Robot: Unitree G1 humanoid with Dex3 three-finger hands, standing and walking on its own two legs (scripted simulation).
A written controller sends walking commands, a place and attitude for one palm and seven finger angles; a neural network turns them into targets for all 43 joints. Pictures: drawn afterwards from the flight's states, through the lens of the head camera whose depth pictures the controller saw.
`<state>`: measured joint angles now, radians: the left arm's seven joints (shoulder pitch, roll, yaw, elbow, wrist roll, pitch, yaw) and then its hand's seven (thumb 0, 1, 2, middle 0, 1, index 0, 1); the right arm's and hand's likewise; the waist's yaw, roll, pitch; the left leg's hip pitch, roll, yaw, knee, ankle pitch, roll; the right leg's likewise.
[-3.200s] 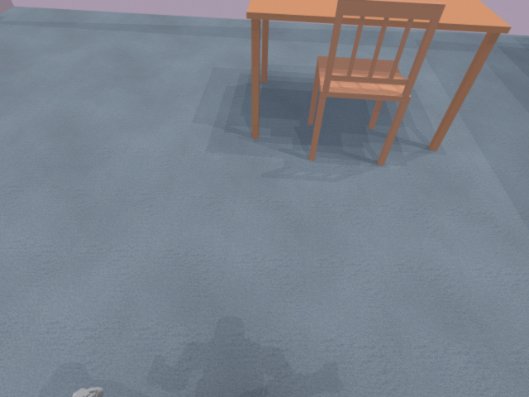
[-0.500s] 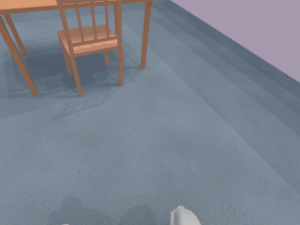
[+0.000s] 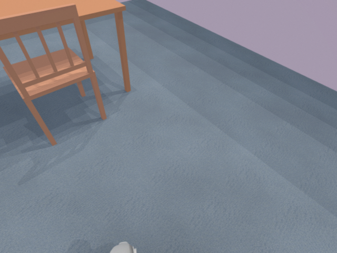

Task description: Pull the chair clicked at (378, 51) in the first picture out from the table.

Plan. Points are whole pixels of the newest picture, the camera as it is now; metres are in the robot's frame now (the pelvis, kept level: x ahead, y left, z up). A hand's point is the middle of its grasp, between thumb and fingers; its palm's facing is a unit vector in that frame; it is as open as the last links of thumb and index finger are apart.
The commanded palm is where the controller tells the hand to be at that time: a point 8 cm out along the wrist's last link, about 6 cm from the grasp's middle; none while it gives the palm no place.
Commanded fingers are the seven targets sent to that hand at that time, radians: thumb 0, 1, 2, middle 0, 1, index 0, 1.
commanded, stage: walk to a spot facing it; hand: left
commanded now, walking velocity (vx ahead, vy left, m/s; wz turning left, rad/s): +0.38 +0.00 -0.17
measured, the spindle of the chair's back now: (47, 50) +1.07 +0.67 -0.10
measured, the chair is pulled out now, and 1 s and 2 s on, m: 0.00 0.00 0.00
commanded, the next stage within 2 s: turn to face it in 1.32 s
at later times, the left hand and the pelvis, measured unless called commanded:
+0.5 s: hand (110, 202) +0.30 +0.18 -0.17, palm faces -0.14 -0.97 -0.17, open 7.3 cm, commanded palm none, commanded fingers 0.00 0.90 0.90 -0.20 -0.30 -0.20 -0.30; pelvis +0.21 +0.01 +0.01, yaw -9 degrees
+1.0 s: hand (136, 167) +0.43 +0.12 -0.18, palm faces -0.02 -0.99 -0.14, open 7.3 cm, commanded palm none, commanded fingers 0.00 0.90 0.90 -0.20 -0.30 -0.20 -0.30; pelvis +0.44 -0.04 +0.00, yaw -6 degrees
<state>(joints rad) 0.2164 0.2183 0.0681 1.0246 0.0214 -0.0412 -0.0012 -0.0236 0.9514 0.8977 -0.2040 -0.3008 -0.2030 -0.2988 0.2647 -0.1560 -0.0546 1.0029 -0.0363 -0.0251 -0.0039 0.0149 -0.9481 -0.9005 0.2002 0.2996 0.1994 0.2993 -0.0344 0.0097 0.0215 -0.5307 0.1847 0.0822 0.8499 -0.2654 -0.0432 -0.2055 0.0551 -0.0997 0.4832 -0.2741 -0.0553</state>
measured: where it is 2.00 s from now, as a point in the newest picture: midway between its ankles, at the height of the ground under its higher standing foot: (181, 170)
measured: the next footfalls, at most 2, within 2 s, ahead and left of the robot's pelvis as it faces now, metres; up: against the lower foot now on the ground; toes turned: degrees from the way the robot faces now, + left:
left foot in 0.08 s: +0.16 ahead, +0.14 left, +0.00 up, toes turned +9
right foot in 0.58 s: +0.38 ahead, -0.14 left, +0.00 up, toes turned -18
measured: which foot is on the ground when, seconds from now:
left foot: up 0.00-0.06, down 0.08-0.58, up 0.60-1.00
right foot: down 0.00-0.10, up 0.12-0.56, down 0.58-1.00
